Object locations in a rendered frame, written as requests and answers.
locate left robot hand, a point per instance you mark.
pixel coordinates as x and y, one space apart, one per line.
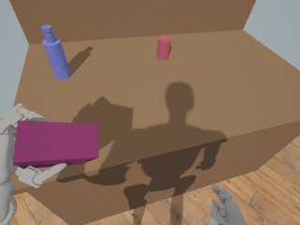
8 128

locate left robot forearm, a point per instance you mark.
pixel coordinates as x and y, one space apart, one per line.
8 204

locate sponge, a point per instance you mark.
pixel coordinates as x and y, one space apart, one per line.
42 144

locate right robot hand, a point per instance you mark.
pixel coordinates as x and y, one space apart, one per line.
229 213

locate table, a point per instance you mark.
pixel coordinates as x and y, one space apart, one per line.
220 106

